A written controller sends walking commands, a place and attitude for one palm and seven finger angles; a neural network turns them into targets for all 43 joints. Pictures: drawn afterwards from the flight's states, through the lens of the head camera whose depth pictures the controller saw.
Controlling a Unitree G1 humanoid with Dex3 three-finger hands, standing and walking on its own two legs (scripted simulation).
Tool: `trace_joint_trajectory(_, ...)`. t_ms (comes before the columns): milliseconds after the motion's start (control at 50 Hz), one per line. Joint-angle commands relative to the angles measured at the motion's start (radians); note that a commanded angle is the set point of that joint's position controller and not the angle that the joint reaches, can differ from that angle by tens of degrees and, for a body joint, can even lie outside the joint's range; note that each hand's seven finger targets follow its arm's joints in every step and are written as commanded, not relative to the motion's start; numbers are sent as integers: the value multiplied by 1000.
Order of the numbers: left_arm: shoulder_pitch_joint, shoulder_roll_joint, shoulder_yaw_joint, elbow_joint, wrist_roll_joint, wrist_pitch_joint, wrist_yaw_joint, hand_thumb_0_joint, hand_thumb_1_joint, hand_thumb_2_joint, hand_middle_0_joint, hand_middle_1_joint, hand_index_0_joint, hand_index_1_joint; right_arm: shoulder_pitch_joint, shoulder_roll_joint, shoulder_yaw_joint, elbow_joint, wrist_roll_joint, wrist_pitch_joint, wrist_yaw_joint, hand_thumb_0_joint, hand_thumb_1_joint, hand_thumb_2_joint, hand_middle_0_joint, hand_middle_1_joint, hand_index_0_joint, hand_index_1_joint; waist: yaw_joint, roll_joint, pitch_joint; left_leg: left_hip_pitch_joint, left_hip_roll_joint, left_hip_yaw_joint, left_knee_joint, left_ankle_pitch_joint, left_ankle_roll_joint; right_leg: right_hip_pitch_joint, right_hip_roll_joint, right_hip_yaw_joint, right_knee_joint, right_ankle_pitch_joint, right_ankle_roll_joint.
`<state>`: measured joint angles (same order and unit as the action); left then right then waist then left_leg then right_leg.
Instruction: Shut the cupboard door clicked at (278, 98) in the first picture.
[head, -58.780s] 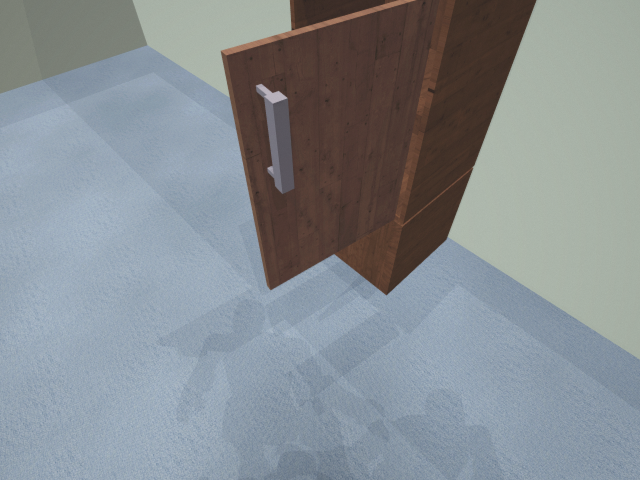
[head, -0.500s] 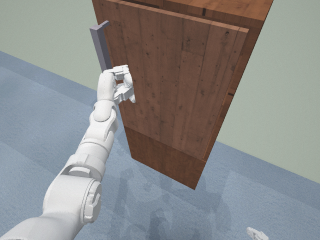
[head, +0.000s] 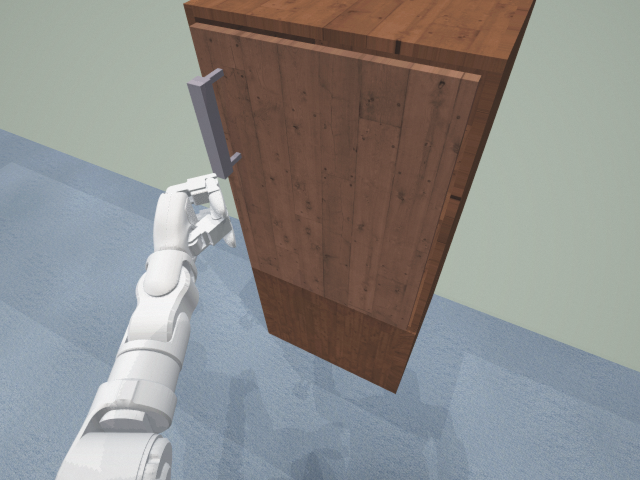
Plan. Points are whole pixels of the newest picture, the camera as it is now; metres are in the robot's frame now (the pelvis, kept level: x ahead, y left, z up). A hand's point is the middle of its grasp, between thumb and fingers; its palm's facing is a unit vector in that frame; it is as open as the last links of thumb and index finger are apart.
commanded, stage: draw the hand back to the body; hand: left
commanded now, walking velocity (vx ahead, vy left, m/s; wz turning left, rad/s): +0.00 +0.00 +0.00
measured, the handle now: (220, 125) +0.64 +0.17 +0.12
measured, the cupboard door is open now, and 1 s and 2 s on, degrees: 0 0 0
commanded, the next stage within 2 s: step back with the hand held close in 1.24 s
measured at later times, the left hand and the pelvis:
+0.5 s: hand (102, 307) +0.26 +0.21 +0.15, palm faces +0.27 -0.93 -0.24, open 3.6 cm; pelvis +0.01 +0.01 +0.02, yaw +4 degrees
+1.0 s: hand out of the picture +0.18 +0.30 +0.17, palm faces +0.52 -0.76 -0.40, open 7.0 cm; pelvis +0.01 +0.02 +0.02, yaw +4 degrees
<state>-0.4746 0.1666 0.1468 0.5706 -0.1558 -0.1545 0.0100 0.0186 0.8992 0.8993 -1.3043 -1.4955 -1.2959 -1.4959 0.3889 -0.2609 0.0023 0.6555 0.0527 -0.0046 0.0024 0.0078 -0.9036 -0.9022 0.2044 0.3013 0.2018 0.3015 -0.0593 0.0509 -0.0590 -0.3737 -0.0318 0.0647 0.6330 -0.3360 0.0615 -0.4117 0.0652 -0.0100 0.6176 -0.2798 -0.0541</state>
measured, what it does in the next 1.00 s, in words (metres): stands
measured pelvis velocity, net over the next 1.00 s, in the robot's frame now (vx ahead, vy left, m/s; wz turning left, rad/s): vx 0.01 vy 0.02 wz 0.06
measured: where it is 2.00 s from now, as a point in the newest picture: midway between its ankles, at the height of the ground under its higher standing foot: outside the picture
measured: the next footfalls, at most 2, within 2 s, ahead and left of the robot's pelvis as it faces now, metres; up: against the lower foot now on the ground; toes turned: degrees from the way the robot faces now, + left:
none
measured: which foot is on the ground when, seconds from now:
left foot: down 0.00-1.00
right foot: down 0.00-1.00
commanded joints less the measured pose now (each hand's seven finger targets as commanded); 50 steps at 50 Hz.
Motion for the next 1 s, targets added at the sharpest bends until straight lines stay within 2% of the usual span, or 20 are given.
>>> trace_joint_trajectory(0,-347,175,10,-444,-15,-23,-16,0,900,900,-1300,-1500,-1300,-1500,-183,-108,-27,-199,12,-75,-31,0,-900,-900,200,300,200,300,50,-31,-285,148,28,-70,-125,199,-15,189,-35,13,-116,194,24)
trace_joint_trajectory(60,-201,168,15,-502,-36,39,-44,0,900,900,-1273,-1470,-1273,-1470,-227,-103,-18,-210,19,-81,-37,0,-900,-900,200,300,200,300,68,-47,-243,158,27,-75,-146,201,-19,209,-41,9,-132,203,22)
trace_joint_trajectory(140,-65,160,8,-604,-58,136,-86,0,900,900,-1163,-1350,-1163,-1350,-277,-100,-5,-237,30,-71,-43,0,-900,-900,200,300,200,300,71,-68,-196,171,23,-78,-159,209,-20,227,-50,3,-149,224,26)
trace_joint_trajectory(160,-31,197,-53,-716,24,79,-38,0,900,900,-1135,-1320,-1135,-1320,-295,-75,-3,-239,8,-68,-48,0,-900,-900,200,300,200,300,62,-75,-127,179,23,-90,-199,196,-21,214,-66,33,-194,189,33)
trace_joint_trajectory(180,57,184,-43,-686,31,73,-13,0,900,900,-1107,-1290,-1107,-1290,-298,-77,-1,-231,3,-62,-50,0,-900,-900,200,300,200,300,62,-85,-95,173,29,-96,-209,170,-23,218,-66,32,-207,157,34)
trace_joint_trajectory(220,115,189,-47,-718,43,69,9,0,900,900,-1053,-1230,-1053,-1230,-309,-75,6,-227,-1,-41,-54,0,-900,-900,200,300,200,300,61,-83,-60,190,33,-99,-232,166,-22,236,-68,32,-233,148,31)
trace_joint_trajectory(280,122,203,-44,-821,64,60,30,0,900,900,-970,-1140,-970,-1140,-321,-68,12,-230,-9,-28,-58,0,-900,-900,200,300,200,300,58,-15,-81,250,34,-106,-256,190,-28,261,-64,22,-248,165,24)
trace_joint_trajectory(320,165,236,-10,-875,69,61,43,0,900,900,-915,-1080,-915,-1080,-324,-68,14,-230,-16,-25,-63,0,-900,-900,200,300,200,300,65,-3,-111,276,35,-105,-264,232,-27,301,-66,22,-257,201,22)
trace_joint_trajectory(340,177,224,-22,-902,74,60,46,0,900,900,-887,-1050,-887,-1050,-333,-64,19,-232,-18,-25,-63,0,-900,-900,200,300,200,300,65,18,-108,280,34,-107,-271,237,-31,308,-67,18,-261,202,21)
trace_joint_trajectory(400,264,245,8,-948,79,64,58,0,900,900,-805,-960,-805,-960,-340,-67,20,-229,-27,-25,-65,0,-900,-900,200,300,200,300,75,8,-108,299,37,-116,-283,298,-35,338,-62,11,-269,245,16)
trace_joint_trajectory(420,302,246,18,-966,80,65,61,0,900,900,-777,-930,-777,-930,-344,-62,21,-231,-28,-23,-64,0,-900,-900,200,300,200,300,78,29,-106,303,40,-116,-287,312,-40,347,-65,10,-269,251,16)
trace_joint_trajectory(500,449,278,78,-1005,83,64,68,0,900,900,-668,-810,-668,-810,-351,-68,16,-230,-35,-23,-61,0,-900,-900,200,300,200,300,94,-16,-90,287,42,-119,-290,351,-46,373,-61,2,-276,273,16)
trace_joint_trajectory(560,551,287,118,-1040,80,59,71,0,900,900,-585,-720,-585,-720,-352,-64,13,-234,-37,-21,-57,0,-900,-900,200,300,200,300,101,-8,-78,279,45,-121,-288,385,-54,382,-64,-1,-267,291,17)
trace_joint_trajectory(600,643,313,164,-1019,77,63,72,0,900,900,-530,-660,-530,-660,-351,-70,6,-227,-38,-20,-56,0,-900,-900,200,300,200,300,109,-35,-57,258,45,-114,-283,383,-49,385,-66,4,-276,298,19)
trace_joint_trajectory(700,721,370,249,-1131,79,38,85,0,900,900,-393,-510,-393,-510,-354,-72,-6,-226,-34,-43,-56,0,-900,-900,200,300,200,300,119,26,-68,249,48,-120,-280,375,-56,387,-66,2,-268,266,19)
trace_joint_trajectory(720,741,356,245,-1146,77,33,86,0,900,900,-365,-480,-365,-480,-351,-66,-7,-227,-33,-49,-57,0,-900,-900,200,300,200,300,117,23,-64,248,50,-124,-282,378,-60,384,-69,-4,-262,259,21)
trace_joint_trajectory(800,862,394,321,-1139,71,26,95,0,900,900,-255,-360,-255,-360,-338,-76,-20,-215,-30,-68,-60,0,-900,-900,200,300,200,300,125,-3,-34,222,52,-120,-279,352,-56,370,-66,0,-270,240,22)
trace_joint_trajectory(840,885,399,341,-1155,69,19,99,0,900,900,-200,-300,-200,-300,-337,-74,-21,-214,-28,-77,-61,0,-900,-900,200,300,200,300,125,28,-11,213,53,-122,-287,314,-59,355,-69,0,-270,207,23)
trace_joint_trajectory(900,820,342,270,-1145,81,15,99,0,900,900,-200,-300,-200,-300,-337,-85,-25,-200,-28,-96,-65,0,-900,-900,200,300,200,300,103,25,47,212,55,-130,-297,244,-51,296,-66,-1,-283,141,25)
trace_joint_trajectory(980,791,355,272,-1148,88,5,112,0,900,900,-200,-300,-200,-300,-329,-85,-26,-194,-30,-114,-71,0,-900,-900,200,300,200,300,105,19,27,217,52,-140,-307,182,-47,298,-68,-2,-275,101,25)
